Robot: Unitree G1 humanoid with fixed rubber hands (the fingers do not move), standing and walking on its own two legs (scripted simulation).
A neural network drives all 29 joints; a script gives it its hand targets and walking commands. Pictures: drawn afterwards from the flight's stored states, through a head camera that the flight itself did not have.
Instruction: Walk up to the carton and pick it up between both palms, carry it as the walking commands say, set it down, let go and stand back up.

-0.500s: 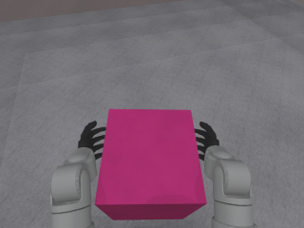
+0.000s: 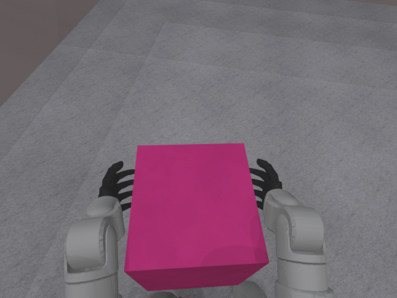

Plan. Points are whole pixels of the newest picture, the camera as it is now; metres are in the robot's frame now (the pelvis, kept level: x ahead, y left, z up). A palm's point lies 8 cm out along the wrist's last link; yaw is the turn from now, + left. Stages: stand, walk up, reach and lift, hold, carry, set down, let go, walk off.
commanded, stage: carry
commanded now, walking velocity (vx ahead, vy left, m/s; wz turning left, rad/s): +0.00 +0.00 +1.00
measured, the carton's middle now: (192, 222) +0.27 +0.01 -0.02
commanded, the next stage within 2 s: none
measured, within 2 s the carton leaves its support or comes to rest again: neither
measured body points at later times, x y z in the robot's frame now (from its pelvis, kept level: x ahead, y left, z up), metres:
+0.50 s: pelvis -0.03 +0.05 +0.02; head -0.02 +0.02 +0.47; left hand +0.17 +0.31 +0.11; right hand +0.30 +0.04 +0.10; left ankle -0.08 +0.21 -0.65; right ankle +0.00 -0.10 -0.72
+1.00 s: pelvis -0.10 +0.16 +0.02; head -0.06 +0.21 +0.46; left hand -0.05 +0.50 +0.09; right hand +0.20 +0.33 +0.08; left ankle -0.09 +0.21 -0.72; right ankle +0.03 +0.09 -0.67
